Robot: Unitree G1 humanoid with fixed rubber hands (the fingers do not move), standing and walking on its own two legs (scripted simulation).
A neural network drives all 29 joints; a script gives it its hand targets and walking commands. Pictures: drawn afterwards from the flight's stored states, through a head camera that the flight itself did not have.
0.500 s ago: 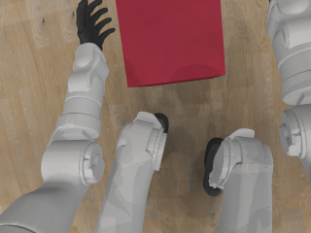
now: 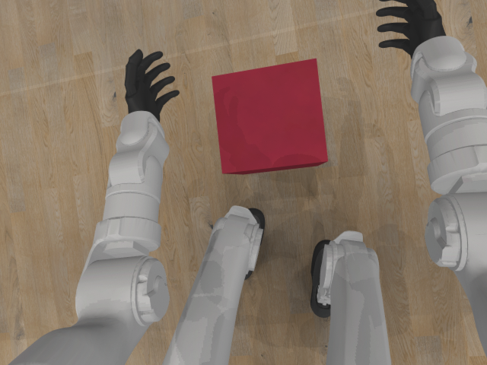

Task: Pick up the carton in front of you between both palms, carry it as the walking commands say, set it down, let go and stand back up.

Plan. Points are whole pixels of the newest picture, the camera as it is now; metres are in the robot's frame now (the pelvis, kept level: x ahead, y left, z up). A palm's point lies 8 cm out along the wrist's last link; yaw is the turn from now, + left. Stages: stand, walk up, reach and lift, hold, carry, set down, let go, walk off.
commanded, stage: set down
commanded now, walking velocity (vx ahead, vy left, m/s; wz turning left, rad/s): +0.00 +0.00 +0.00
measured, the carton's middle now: (272, 127) +0.48 +0.08 -0.40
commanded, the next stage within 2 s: let go in 0.30 s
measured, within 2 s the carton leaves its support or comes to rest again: neither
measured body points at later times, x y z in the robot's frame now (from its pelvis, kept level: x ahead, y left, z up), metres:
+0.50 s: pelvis +0.03 +0.00 +0.13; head +0.30 -0.01 +0.49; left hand +0.43 +0.24 +0.03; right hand +0.55 -0.14 +0.02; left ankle +0.12 +0.12 -0.49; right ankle +0.07 -0.11 -0.49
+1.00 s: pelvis +0.11 +0.02 +0.23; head +0.23 +0.00 +0.67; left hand +0.30 +0.25 +0.16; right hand +0.38 -0.19 +0.13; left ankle +0.12 +0.12 -0.49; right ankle +0.07 -0.11 -0.49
